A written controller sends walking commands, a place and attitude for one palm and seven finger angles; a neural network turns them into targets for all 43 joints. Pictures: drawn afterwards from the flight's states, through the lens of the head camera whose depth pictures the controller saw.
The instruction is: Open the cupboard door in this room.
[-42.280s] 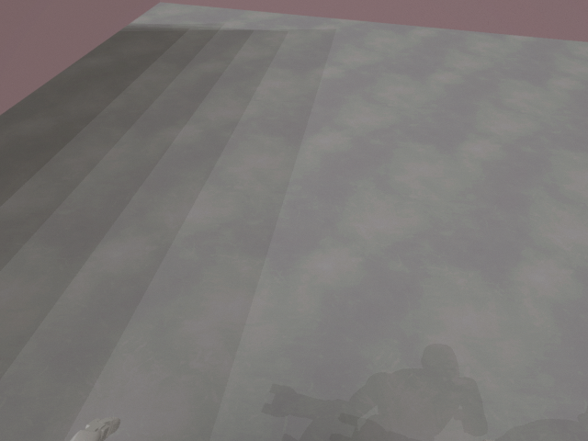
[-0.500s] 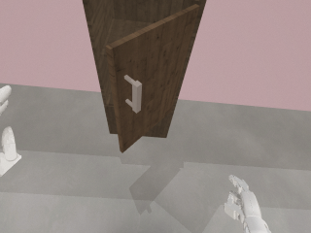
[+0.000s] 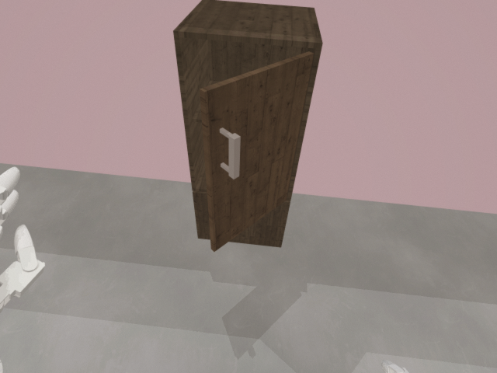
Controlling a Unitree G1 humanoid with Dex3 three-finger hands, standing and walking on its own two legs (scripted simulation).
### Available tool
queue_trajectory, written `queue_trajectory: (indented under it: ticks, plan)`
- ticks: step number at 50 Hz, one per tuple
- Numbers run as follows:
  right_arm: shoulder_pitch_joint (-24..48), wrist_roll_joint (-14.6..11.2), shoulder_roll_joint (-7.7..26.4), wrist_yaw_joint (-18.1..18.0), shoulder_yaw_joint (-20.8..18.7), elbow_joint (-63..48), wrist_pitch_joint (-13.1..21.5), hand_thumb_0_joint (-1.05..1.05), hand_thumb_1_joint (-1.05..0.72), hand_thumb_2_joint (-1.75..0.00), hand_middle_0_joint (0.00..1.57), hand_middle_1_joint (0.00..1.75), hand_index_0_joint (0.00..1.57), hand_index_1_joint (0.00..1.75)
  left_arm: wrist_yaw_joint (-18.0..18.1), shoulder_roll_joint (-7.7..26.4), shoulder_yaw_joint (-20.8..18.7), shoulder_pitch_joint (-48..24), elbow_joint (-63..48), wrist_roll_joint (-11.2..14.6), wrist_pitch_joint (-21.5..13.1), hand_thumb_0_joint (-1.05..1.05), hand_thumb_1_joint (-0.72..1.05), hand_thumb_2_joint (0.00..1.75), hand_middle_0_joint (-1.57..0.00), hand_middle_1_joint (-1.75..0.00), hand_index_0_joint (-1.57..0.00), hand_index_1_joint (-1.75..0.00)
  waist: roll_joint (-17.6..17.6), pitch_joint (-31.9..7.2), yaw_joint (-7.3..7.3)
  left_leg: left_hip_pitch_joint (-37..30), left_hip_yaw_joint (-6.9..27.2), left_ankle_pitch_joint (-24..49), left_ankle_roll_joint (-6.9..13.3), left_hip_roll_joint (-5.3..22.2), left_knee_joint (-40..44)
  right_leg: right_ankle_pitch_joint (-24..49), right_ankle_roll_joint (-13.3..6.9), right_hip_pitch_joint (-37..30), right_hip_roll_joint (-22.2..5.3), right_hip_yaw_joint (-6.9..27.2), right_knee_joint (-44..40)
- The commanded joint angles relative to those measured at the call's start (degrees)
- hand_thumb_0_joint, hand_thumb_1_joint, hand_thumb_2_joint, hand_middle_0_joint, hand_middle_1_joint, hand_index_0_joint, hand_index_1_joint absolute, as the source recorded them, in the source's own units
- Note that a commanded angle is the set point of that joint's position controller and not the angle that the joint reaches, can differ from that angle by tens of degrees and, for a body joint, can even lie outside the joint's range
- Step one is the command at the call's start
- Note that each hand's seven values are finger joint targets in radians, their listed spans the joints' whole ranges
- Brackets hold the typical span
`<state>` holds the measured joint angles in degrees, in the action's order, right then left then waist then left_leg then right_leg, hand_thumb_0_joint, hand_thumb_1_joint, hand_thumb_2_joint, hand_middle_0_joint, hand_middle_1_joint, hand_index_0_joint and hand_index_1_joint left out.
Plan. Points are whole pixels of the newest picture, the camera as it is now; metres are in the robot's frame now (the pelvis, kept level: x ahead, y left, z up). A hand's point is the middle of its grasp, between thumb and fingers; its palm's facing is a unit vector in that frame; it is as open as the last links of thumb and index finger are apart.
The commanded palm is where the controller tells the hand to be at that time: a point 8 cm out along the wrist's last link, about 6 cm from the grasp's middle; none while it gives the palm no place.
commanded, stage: stop stepping back and stand still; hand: left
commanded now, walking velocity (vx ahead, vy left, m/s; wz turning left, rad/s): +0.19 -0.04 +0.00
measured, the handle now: (229, 153) +0.63 +0.09 +0.01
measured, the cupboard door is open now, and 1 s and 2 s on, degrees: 49 49 49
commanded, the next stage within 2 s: let the arm hang, fingers relaxed in 0.48 s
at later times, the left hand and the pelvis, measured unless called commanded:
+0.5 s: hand (47, 276) +0.18 +0.26 +0.15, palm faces +0.41 -0.76 -0.51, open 7.4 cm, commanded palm +0.13 +0.29 +0.17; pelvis -0.01 -0.01 -0.01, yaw -1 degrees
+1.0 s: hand out of the picture +0.00 +0.19 -0.18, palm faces +0.09 -0.98 -0.20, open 6.9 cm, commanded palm none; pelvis -0.02 +0.00 -0.01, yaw +3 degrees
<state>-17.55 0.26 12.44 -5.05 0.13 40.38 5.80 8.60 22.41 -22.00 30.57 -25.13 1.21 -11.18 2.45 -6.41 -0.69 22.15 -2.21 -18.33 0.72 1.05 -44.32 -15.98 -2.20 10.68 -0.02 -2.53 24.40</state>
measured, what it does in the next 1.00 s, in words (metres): steps on the spot: left foot, then left foot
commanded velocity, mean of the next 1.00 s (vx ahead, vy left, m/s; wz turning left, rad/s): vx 0.03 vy -0.02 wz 0.00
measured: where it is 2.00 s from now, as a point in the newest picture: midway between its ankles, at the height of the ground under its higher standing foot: outside the picture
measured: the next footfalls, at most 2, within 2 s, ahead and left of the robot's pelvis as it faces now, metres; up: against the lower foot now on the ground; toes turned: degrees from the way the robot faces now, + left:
left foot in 0.08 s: +0.00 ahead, +0.14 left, +0.00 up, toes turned +4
left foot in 0.58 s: +0.04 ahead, +0.12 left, +0.00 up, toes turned +2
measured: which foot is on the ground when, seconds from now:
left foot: up 0.00-0.06, down 0.08-0.32, up 0.34-0.56, down 0.58-1.00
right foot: down 0.00-1.00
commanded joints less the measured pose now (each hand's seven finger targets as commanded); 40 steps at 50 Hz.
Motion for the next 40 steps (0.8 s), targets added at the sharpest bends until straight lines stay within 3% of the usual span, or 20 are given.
queue_trajectory:
  ticks: [1,2,4,5,7,10,13,14,16,18,20,22,26,28,29,31,34,37,39,40]
  plan:
    - [9.1,0.0,5.4,-2.1,-1.9,-10.4,5.5,0.00,-0.90,-0.90,0.20,0.30,0.20,0.30,1.7,11.0,-7.5,-5.0,-7.6,0.1,-3.0,0.00,0.90,0.90,-0.20,-0.30,-0.20,-0.30,1.5,5.3,0.72,-8.4,-3.7,-0.9,1.9,-0.6,21.6,-5.3,-3.4,3.4,-9.9,10.6,-5.9]
    - [8.2,0.0,6.2,-1.9,-2.2,-11.2,5.7,0.00,-0.90,-0.90,0.20,0.30,0.20,0.30,1.7,10.7,-7.3,-5.7,-10.7,0.5,-3.4,0.00,0.90,0.90,-0.20,-0.30,-0.20,-0.30,-1.6,3.1,1.22,-12.0,-0.4,1.1,2.7,1.5,24.7,-0.1,-1.8,2.5,-7.5,8.5,0.5]
    - [7.5,-0.3,7.9,-1.2,-2.8,-12.5,5.6,0.00,-0.90,-0.90,0.20,0.30,0.20,0.30,2.0,11.8,-8.6,-6.0,-14.7,0.6,-4.2,0.00,0.90,0.90,-0.20,-0.30,-0.20,-0.30,-13.1,0.0,1.45,-22.4,14.7,21.8,7.0,12.8,21.7,2.9,2.0,12.8,-0.5,1.2,15.1]
    - [6.8,-0.3,7.6,-0.4,-3.0,-12.5,6.0,0.00,-0.90,-0.90,0.20,0.30,0.20,0.30,1.7,12.0,-8.7,-6.0,-15.9,0.6,-4.5,0.00,0.90,0.90,-0.20,-0.30,-0.20,-0.30,-12.5,-0.5,1.50,-26.4,16.4,34.2,7.8,15.4,21.8,-6.1,2.8,17.9,0.5,-0.9,18.0]
    - [7.5,0.9,6.1,0.1,-2.4,-10.5,6.8,0.00,-0.90,-0.90,0.20,0.30,0.20,0.30,1.0,12.3,-8.5,-5.6,-15.9,0.1,-4.1,0.00,0.90,0.90,-0.20,-0.30,-0.20,-0.30,-15.1,3.9,2.21,-19.7,16.6,30.3,8.9,16.2,25.1,-12.1,2.8,18.0,-0.2,-0.8,22.4]
    - [8.1,0.0,6.9,1.0,-2.3,-10.8,7.2,0.00,-0.90,-0.90,0.20,0.30,0.20,0.30,1.1,10.3,-7.3,-3.2,-15.0,0.1,-3.0,0.00,0.90,0.90,-0.20,-0.30,-0.20,-0.30,-15.0,6.4,1.88,-11.6,6.7,23.6,6.3,12.7,23.1,-4.7,2.7,8.9,0.2,-3.3,13.4]
    - [9.3,-0.1,6.8,1.1,-2.1,-11.6,6.3,0.00,-0.90,-0.90,0.20,0.30,0.20,0.30,1.2,11.5,-9.2,-0.2,-12.0,0.2,-3.1,0.00,0.90,0.90,-0.20,-0.30,-0.20,-0.30,-11.0,5.8,1.09,0.6,3.0,5.5,4.0,9.6,19.4,1.4,2.0,-5.6,-0.2,-2.1,3.6]
    - [9.7,0.0,6.6,1.0,-2.3,-12.0,5.9,0.00,-0.90,-0.90,0.20,0.30,0.20,0.30,1.1,12.1,-9.6,-0.6,-11.3,0.0,-3.2,0.00,0.90,0.90,-0.20,-0.30,-0.20,-0.30,-5.2,6.4,1.07,3.5,0.9,-1.2,2.6,6.2,14.1,1.6,0.0,-6.3,-3.2,5.1,0.0]
    - [9.9,-0.3,5.6,1.1,-2.8,-12.8,4.9,0.00,-0.90,-0.90,0.20,0.30,0.20,0.30,1.2,14.0,-11.2,-1.8,-10.0,0.1,-3.2,0.00,0.90,0.90,-0.20,-0.30,-0.20,-0.30,8.7,4.7,0.40,6.8,-1.3,-12.8,0.1,-1.5,-8.5,-12.5,-6.5,-0.6,-17.8,30.1,-13.0]
    - [8.4,-0.2,6.0,1.4,-3.2,-11.2,3.9,0.00,-0.90,-0.90,0.20,0.30,0.20,0.30,1.0,12.2,-10.9,-1.6,-8.4,0.5,-4.4,0.00,0.90,0.90,-0.20,-0.30,-0.20,-0.30,5.4,4.8,1.58,7.8,3.3,-5.9,-0.4,0.2,-18.9,-10.2,-4.4,1.6,-17.8,25.6,-14.3]
    - [8.6,-0.1,4.6,1.4,-2.1,-11.3,3.5,0.00,-0.90,-0.90,0.20,0.30,0.20,0.30,0.8,12.1,-11.3,-1.0,-7.9,0.5,-5.2,0.00,0.90,0.90,-0.20,-0.30,-0.20,-0.30,2.4,2.7,1.82,5.7,2.7,-2.2,-1.0,1.6,-13.7,1.5,-6.5,0.1,-16.1,17.0,-10.6]
    - [10.2,-0.1,4.0,0.8,-1.5,-12.3,3.3,0.00,-0.90,-0.90,0.20,0.30,0.20,0.30,0.8,11.5,-10.0,-2.3,-9.5,0.1,-5.6,0.00,0.90,0.90,-0.20,-0.30,-0.20,-0.30,1.9,2.8,1.26,-1.2,0.9,-3.1,-0.3,1.6,-2.8,2.4,-5.6,3.8,-14.1,11.7,-10.2]
    - [9.1,0.6,5.0,0.2,-1.7,-11.8,4.7,0.00,-0.90,-0.90,0.20,0.30,0.20,0.30,1.6,10.1,-8.1,-1.7,-12.2,0.4,-5.3,0.00,0.90,0.90,-0.20,-0.30,-0.20,-0.30,-1.2,2.7,1.23,-11.3,-1.8,4.2,0.7,-0.3,18.0,-2.4,-2.5,2.9,-10.7,9.1,-9.4]
    - [9.2,0.7,6.6,0.2,-2.4,-12.6,5.1,0.00,-0.90,-0.90,0.20,0.30,0.20,0.30,1.7,10.0,-7.7,-2.4,-14.4,0.6,-5.5,0.00,0.90,0.90,-0.20,-0.30,-0.20,-0.30,-6.7,3.4,0.51,-11.3,5.4,4.5,2.4,4.6,25.3,-1.5,0.4,1.5,-6.9,8.1,-4.7]
    - [7.7,0.8,16.7,6.2,-5.1,1.4,4.9,0.00,-0.90,-0.90,0.20,0.30,0.20,0.30,-7.1,-1.9,15.9,-4.3,32.2,-4.4,4.8,0.00,0.90,0.90,-0.20,-0.30,-0.20,-0.30,-11.1,7.7,3.96,-5.3,12.8,21.6,4.9,9.9,16.4,11.1,1.1,11.9,-7.0,0.2,10.1]
    - [6.3,0.5,10.8,5.0,-4.1,-2.3,-0.2,0.00,-0.90,-0.90,0.20,0.30,0.20,0.30,-8.2,-5.8,15.5,-3.1,32.4,-3.2,10.9,0.00,0.90,0.90,-0.20,-0.30,-0.20,-0.30,-9.7,3.5,1.49,-2.2,11.2,33.7,6.9,12.1,18.7,0.1,1.2,5.4,-2.8,2.3,14.5]
    - [7.3,1.4,9.7,4.7,-2.3,-2.0,-1.6,0.00,-0.90,-0.90,0.20,0.30,0.20,0.30,-8.3,-4.3,16.3,-9.0,39.2,-3.2,10.7,0.00,0.90,0.90,-0.20,-0.30,-0.20,-0.30,-0.4,1.6,0.29,0.8,13.6,30.4,6.9,11.0,18.8,0.7,0.9,0.8,-2.0,3.1,12.8]
    - [6.1,0.8,7.5,4.5,-2.0,0.3,-3.2,0.00,-0.90,-0.90,0.20,0.30,0.20,0.30,-8.2,-0.2,16.8,-11.5,50.4,-3.5,9.9,0.00,0.90,0.90,-0.20,-0.30,-0.20,-0.30,12.3,-0.6,0.58,-3.8,4.2,11.5,0.8,0.5,10.7,24.2,-3.0,-1.5,-11.9,12.5,0.1]
    - [5.7,1.2,6.4,4.4,-2.0,3.2,-5.2,0.00,-0.90,-0.90,0.20,0.30,0.20,0.30,-7.9,-0.4,17.8,-13.9,57.7,-3.0,10.0,0.00,0.90,0.90,-0.20,-0.30,-0.20,-0.30,10.5,2.5,1.30,-4.7,3.0,-2.4,0.0,-1.3,8.7,24.0,-5.5,0.4,-13.7,14.3,-3.2]
    - [5.4,1.1,5.9,4.4,-1.8,4.7,-5.7,0.00,-0.90,-0.90,0.20,0.30,0.20,0.30,-7.7,-0.7,18.4,-14.7,60.5,-2.9,10.2,0.00,0.90,0.90,-0.20,-0.30,-0.20,-0.30,5.4,3.3,1.63,-6.0,2.9,-1.9,0.0,-1.0,9.3,21.2,-5.6,1.4,-13.3,13.8,-3.8]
